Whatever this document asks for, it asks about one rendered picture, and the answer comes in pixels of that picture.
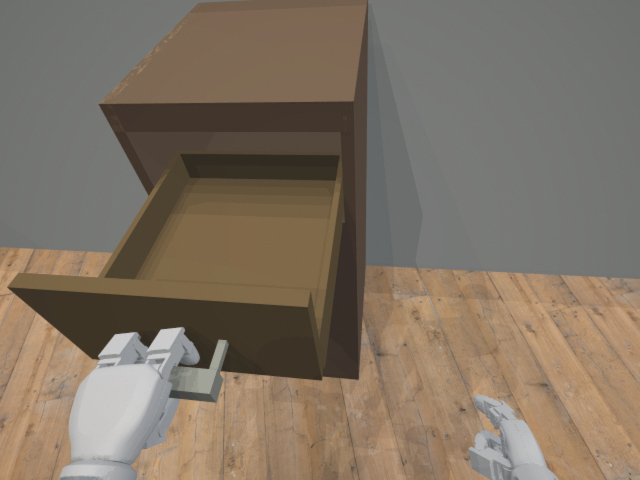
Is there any drawer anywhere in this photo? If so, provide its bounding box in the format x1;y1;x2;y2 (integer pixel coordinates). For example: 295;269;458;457
7;151;344;381

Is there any handle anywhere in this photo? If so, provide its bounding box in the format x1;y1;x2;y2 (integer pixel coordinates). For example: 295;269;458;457
130;332;229;403

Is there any right robot hand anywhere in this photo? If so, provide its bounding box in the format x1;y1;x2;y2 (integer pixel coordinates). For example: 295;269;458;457
469;394;547;480

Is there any left robot hand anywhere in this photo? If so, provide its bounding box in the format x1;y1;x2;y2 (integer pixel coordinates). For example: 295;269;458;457
69;327;200;465

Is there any left robot forearm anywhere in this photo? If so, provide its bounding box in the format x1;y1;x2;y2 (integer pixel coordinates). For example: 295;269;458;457
59;460;137;480

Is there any cabinet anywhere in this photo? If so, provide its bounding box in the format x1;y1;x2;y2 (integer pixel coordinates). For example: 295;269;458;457
99;0;368;380

